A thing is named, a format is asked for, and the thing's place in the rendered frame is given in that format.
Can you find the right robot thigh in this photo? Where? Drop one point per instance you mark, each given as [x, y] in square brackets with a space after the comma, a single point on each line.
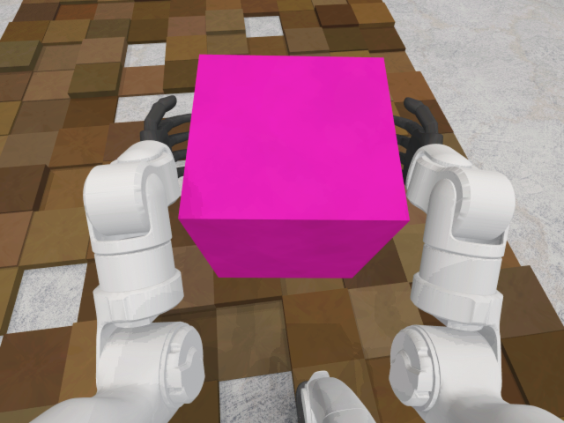
[329, 400]

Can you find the robot left hand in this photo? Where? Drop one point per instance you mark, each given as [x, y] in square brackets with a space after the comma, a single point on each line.
[156, 129]

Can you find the carton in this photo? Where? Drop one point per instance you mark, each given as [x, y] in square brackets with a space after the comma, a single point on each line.
[292, 167]

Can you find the robot right shin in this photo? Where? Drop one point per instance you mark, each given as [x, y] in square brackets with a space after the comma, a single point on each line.
[318, 374]

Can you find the right robot forearm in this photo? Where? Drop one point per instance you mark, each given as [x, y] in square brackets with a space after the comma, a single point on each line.
[468, 215]

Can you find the robot left upper arm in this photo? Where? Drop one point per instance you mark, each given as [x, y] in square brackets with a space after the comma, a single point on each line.
[145, 374]

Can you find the robot right upper arm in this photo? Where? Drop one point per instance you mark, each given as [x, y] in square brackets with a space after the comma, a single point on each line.
[452, 376]

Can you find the robot right hand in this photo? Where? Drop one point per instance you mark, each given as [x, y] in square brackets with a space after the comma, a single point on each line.
[427, 134]

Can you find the left robot forearm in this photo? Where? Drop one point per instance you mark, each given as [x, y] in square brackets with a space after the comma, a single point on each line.
[126, 207]

